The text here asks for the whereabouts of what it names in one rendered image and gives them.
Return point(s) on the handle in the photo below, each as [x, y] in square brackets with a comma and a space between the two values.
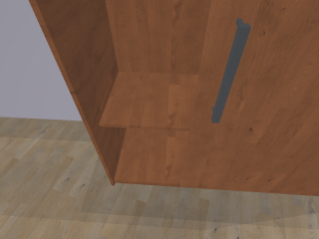
[236, 51]

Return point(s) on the wardrobe door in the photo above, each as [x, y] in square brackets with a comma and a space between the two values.
[267, 139]

